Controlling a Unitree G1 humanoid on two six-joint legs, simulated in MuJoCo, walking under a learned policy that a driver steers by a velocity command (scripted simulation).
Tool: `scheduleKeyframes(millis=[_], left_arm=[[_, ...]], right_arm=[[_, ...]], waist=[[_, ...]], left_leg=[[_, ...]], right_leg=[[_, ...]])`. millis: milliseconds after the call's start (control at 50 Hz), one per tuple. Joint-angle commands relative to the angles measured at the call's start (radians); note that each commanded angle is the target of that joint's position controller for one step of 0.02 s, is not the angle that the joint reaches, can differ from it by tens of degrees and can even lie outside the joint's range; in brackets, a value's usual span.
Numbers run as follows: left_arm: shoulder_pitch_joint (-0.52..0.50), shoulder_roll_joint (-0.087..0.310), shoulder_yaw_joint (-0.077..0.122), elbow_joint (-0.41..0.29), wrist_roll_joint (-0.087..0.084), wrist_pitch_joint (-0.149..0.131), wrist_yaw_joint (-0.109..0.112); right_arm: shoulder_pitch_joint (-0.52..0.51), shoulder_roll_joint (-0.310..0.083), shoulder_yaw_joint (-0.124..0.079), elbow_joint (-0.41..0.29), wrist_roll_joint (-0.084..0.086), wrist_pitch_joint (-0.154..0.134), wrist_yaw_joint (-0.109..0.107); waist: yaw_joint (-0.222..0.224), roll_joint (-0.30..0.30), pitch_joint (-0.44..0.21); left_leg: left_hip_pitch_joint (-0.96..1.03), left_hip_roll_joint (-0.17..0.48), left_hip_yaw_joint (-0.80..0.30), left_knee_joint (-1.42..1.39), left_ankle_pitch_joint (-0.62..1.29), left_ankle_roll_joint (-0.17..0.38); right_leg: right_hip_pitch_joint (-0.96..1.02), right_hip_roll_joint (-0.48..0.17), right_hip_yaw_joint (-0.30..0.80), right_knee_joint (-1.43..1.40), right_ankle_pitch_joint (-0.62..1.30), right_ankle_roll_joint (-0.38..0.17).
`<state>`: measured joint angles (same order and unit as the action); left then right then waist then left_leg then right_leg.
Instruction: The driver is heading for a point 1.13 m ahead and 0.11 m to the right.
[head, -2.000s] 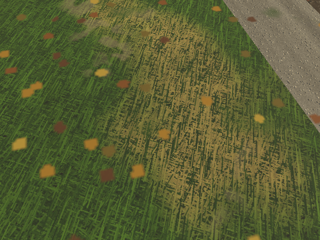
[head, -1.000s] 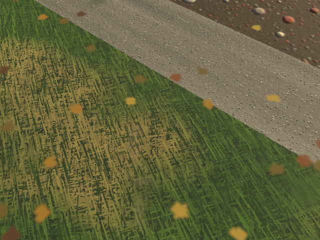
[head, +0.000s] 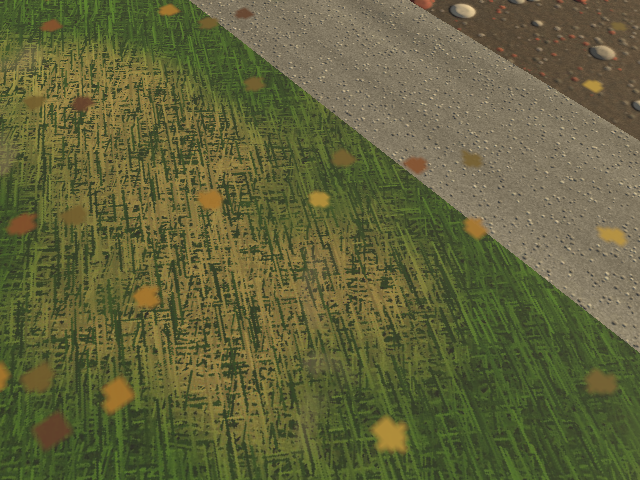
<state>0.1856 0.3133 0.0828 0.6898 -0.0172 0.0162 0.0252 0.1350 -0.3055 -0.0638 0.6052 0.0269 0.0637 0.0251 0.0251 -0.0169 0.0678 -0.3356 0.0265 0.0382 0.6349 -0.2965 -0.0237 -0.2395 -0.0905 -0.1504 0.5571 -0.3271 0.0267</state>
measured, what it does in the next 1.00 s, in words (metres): walks ahead: right foot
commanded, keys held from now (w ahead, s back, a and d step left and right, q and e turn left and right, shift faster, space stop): q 0.16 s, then e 0.20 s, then w+e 0.64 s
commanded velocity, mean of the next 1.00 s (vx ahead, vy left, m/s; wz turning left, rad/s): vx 0.21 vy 0.00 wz -0.14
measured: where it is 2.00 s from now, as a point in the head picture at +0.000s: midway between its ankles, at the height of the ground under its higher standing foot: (399, 314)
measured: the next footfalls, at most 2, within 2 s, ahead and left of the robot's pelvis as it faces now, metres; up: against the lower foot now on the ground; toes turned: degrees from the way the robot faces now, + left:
right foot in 0.42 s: +0.06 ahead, -0.12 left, +0.00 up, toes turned +6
right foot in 1.10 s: +0.40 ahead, -0.16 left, +0.00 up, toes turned -18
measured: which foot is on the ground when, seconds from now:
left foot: down 0.00-1.00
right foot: down 0.00-0.00, up 0.02-0.40, down 0.42-0.70, up 0.72-1.00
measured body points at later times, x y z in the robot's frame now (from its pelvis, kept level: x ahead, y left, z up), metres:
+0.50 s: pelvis +0.03 +0.01 +0.00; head +0.03 +0.01 +0.45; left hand +0.11 +0.30 -0.11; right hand +0.21 -0.22 -0.10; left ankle +0.00 +0.11 -0.73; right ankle +0.02 -0.12 -0.73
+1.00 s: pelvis +0.20 +0.00 +0.00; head +0.24 +0.00 +0.45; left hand +0.48 +0.16 -0.08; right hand +0.12 -0.28 -0.11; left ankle +0.05 +0.12 -0.73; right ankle +0.32 -0.17 -0.69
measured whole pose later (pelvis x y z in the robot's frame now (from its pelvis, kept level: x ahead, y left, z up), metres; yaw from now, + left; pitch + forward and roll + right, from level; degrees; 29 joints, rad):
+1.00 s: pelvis +0.20 +0.00 +0.00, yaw -13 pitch +2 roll +0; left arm 0.06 0.28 0.04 0.59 -0.03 -0.04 -0.06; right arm 0.41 -0.29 -0.06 0.80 0.00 -0.07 -0.02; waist -0.11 -0.04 0.04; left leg 0.11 -0.01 0.16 0.25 -0.40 0.01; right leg -0.69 -0.05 -0.02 0.78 -0.11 0.00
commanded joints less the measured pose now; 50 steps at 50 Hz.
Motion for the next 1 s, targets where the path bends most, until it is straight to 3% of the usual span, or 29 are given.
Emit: scheduleKeyframes(millis=[20,40,60,80,100,120,180,280,340,360,420,440,460,480,520,560,580,620,640,680,700,720,740,760,780,820,860,940,1000], left_arm=[[0.036,0.083,0.022,-0.05,0.034,-0.02,-0.008],[-0.052,0.067,0.009,-0.111,0.054,-0.022,0.0],[-0.096,0.115,0.024,-0.107,0.033,-0.018,0.006],[-0.097,0.119,0.026,-0.102,0.016,-0.013,0.01],[-0.073,0.119,0.03,-0.079,0.022,-0.008,0.02],[-0.066,0.131,0.035,-0.073,0.031,-0.004,0.027],[-0.015,0.099,0.027,-0.042,0.023,-0.008,0.017],[-0.045,0.032,-0.01,-0.024,0.016,-0.005,0.002],[-0.055,0.058,-0.009,-0.026,0.007,-0.006,-0.008],[-0.049,0.068,-0.007,-0.025,0.005,-0.008,-0.008],[-0.014,0.081,-0.01,-0.017,0.011,-0.017,-0.006],[0.01,0.094,-0.009,-0.02,0.006,-0.024,-0.004],[0.021,0.131,0.002,-0.008,-0.004,-0.031,-0.005],[0.047,0.111,0.005,-0.003,-0.011,-0.04,-0.011],[0.093,0.102,0.0,0.004,-0.007,-0.066,-0.019],[0.132,0.14,0.012,0.004,-0.007,-0.077,-0.025],[0.148,0.14,0.015,0.0,-0.008,-0.076,-0.022],[0.152,0.143,0.019,-0.011,-0.019,-0.068,-0.019],[0.117,0.146,0.02,-0.026,-0.023,-0.057,-0.017],[0.002,0.12,0.014,-0.078,-0.019,-0.036,-0.008],[-0.063,0.062,-0.002,-0.121,-0.013,-0.04,-0.004],[-0.039,0.032,-0.014,-0.157,-0.009,-0.053,-0.004],[0.031,0.075,-0.001,-0.131,-0.008,-0.06,-0.007],[0.057,0.082,0.003,-0.11,-0.02,-0.058,-0.016],[0.045,0.068,0.0,-0.107,-0.024,-0.055,-0.022],[-0.029,0.047,-0.005,-0.124,-0.021,-0.055,-0.039],[-0.061,0.011,-0.02,-0.138,-0.02,-0.055,-0.056],[-0.185,-0.026,-0.046,-0.186,-0.011,-0.072,-0.082],[-0.228,0.004,-0.038,-0.2,-0.011,-0.076,-0.097]], right_arm=[[0.131,-0.245,-0.082,-0.062,-0.007,-0.008,-0.027],[0.129,-0.308,-0.084,-0.087,-0.048,-0.03,-0.021],[0.137,-0.253,-0.071,-0.083,-0.058,-0.052,-0.012],[0.093,-0.223,-0.059,-0.071,-0.049,-0.066,-0.014],[0.044,-0.2,-0.055,-0.071,-0.029,-0.067,-0.022],[0.005,-0.177,-0.046,-0.076,-0.014,-0.063,-0.029],[-0.007,-0.153,-0.032,-0.077,-0.025,-0.055,-0.046],[-0.001,-0.077,0.002,-0.037,-0.045,-0.059,-0.051],[0.012,-0.086,0.006,-0.002,-0.058,-0.062,-0.036],[0.0,-0.095,0.005,0.004,-0.055,-0.063,-0.033],[0.024,-0.12,-0.001,0.021,-0.04,-0.067,-0.037],[0.019,-0.122,-0.001,0.018,-0.042,-0.072,-0.04],[0.032,-0.107,0.0,-0.003,-0.046,-0.079,-0.04],[-0.004,-0.11,-0.003,-0.008,-0.04,-0.088,-0.043],[-0.033,-0.074,-0.003,-0.033,-0.016,-0.113,-0.042],[-0.056,-0.033,0.0,-0.055,-0.012,-0.148,-0.027],[-0.073,-0.041,-0.003,-0.06,-0.009,-0.163,-0.017],[-0.078,-0.046,-0.008,-0.057,-0.003,-0.185,0.003],[-0.051,-0.047,-0.011,-0.043,-0.002,-0.19,0.009],[0.087,-0.068,-0.029,0.015,-0.014,-0.186,0.012],[0.219,-0.124,-0.049,0.042,-0.026,-0.18,0.002],[0.305,-0.218,-0.076,0.06,-0.034,-0.174,-0.002],[0.309,-0.152,-0.059,0.064,-0.034,-0.167,-0.006],[0.295,-0.107,-0.046,0.059,-0.033,-0.163,-0.013],[0.273,-0.094,-0.043,0.056,-0.034,-0.16,-0.017],[0.25,-0.075,-0.033,0.072,-0.034,-0.153,-0.023],[0.233,-0.083,-0.031,0.081,-0.036,-0.151,-0.031],[0.19,-0.138,-0.033,0.105,-0.03,-0.149,-0.046],[0.222,-0.179,-0.037,0.139,-0.018,-0.151,-0.049]], waist=[[-0.039,0.187,-0.169],[-0.067,0.315,-0.208],[-0.111,0.168,-0.233],[-0.072,0.147,-0.169],[-0.043,0.103,-0.137],[-0.027,0.112,-0.121],[-0.004,0.129,-0.173],[-0.037,0.156,-0.172],[-0.058,0.168,-0.117],[-0.048,0.161,-0.096],[-0.041,0.118,-0.075],[-0.04,0.1,-0.059],[-0.069,0.023,-0.034],[-0.038,-0.004,-0.002],[-0.035,-0.126,0.027],[-0.027,-0.242,0.028],[-0.012,-0.238,0.017],[-0.009,-0.19,-0.027],[-0.028,-0.173,-0.052],[-0.105,-0.139,-0.122],[-0.169,-0.009,-0.157],[-0.172,0.253,-0.158],[-0.136,0.203,-0.111],[-0.111,0.122,-0.071],[-0.1,0.082,-0.05],[-0.1,0.1,0.002],[-0.097,0.11,0.018],[-0.106,0.087,0.049],[-0.097,0.107,0.02]], left_leg=[[0.381,0.157,-0.291,-0.238,0.559,0.139],[0.357,0.39,-0.623,-0.257,0.746,0.377],[0.329,0.369,-0.575,-0.288,0.625,0.408],[0.275,0.304,-0.479,-0.291,0.523,0.348],[0.244,0.242,-0.418,-0.291,0.43,0.289],[0.215,0.212,-0.388,-0.289,0.43,0.26],[0.198,0.169,-0.324,-0.286,0.496,0.255],[0.169,0.144,-0.249,-0.293,0.366,0.237],[0.113,0.159,-0.27,-0.315,0.21,0.247],[0.102,0.161,-0.277,-0.308,0.177,0.243],[0.061,0.122,-0.285,-0.313,-0.236,0.185],[0.041,0.11,-0.283,-0.277,-0.328,0.172],[0.004,0.053,-0.227,-0.257,-0.382,0.148],[0.028,0.028,-0.172,-0.195,-0.381,0.127],[0.001,-0.02,-0.082,-0.038,-0.307,0.102],[-0.122,-0.094,-0.032,0.06,-0.203,0.08],[-0.183,-0.084,-0.062,0.063,-0.239,0.085],[-0.189,-0.064,-0.081,-0.013,-0.23,0.09],[-0.104,-0.062,-0.074,-0.108,-0.135,0.089],[0.255,-0.049,-0.054,-0.262,0.122,0.079],[0.468,0.061,-0.2,-0.291,0.074,0.109],[0.646,0.264,-0.493,-0.34,0.191,0.215],[0.633,0.37,-0.549,-0.31,0.356,0.277],[0.615,0.353,-0.474,-0.302,0.383,0.272],[0.604,0.317,-0.39,-0.316,0.384,0.242],[0.54,0.261,-0.239,-0.354,0.473,0.188],[0.441,0.224,-0.144,-0.4,0.494,0.178],[0.301,0.18,0.01,-0.457,0.501,0.16],[0.32,0.194,0.076,-0.418,0.736,0.14]], right_leg=[[-0.234,-0.04,-0.014,0.328,-0.005,-0.005],[-0.43,0.099,0.104,0.557,-0.399,0.051],[-0.438,0.076,0.216,0.67,-0.38,0.052],[-0.444,0.06,0.23,0.673,-0.287,0.039],[-0.44,0.047,0.235,0.632,-0.198,0.039],[-0.424,0.044,0.239,0.596,-0.133,0.045],[-0.336,0.078,0.217,0.576,-0.032,0.068],[-0.16,0.029,0.202,0.259,0.017,0.074],[-0.062,0.035,0.18,0.125,-0.007,0.057],[-0.043,0.042,0.173,0.069,0.007,0.046],[0.038,0.074,0.143,-0.051,0.067,-0.008],[0.022,0.053,0.176,-0.026,0.027,-0.043],[-0.022,0.045,0.224,-0.021,-0.091,-0.096],[-0.111,0.036,0.282,-0.077,-0.237,-0.14],[-0.144,-0.049,0.477,-0.208,-0.38,-0.208],[0.006,-0.137,0.721,-0.311,-0.338,-0.281],[0.089,-0.158,0.756,-0.304,-0.235,-0.294],[0.183,-0.147,0.726,-0.266,-0.048,-0.278],[0.164,-0.115,0.677,-0.247,0.032,-0.252],[-0.024,-0.019,0.539,-0.16,0.153,-0.175],[-0.216,0.074,0.417,0.067,0.189,-0.111],[-0.475,0.173,0.307,0.345,-0.077,-0.053],[-0.589,0.128,0.33,0.52,-0.24,-0.039],[-0.636,0.093,0.348,0.611,-0.194,-0.044],[-0.67,0.07,0.332,0.638,-0.12,-0.045],[-0.693,0.03,0.289,0.61,-0.014,-0.046],[-0.638,0.028,0.23,0.554,0.053,-0.027],[-0.487,0.03,0.135,0.267,0.234,-0.011],[-0.341,0.08,0.065,0.132,0.27,-0.053]])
